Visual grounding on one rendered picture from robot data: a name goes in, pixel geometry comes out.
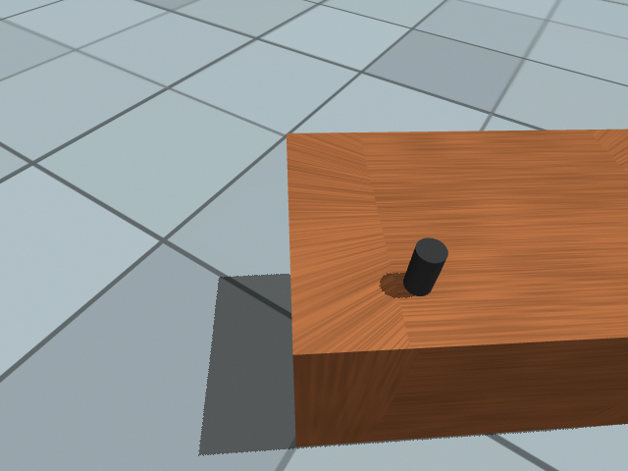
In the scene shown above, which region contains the can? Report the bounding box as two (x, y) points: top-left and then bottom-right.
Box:
(403, 237), (448, 296)

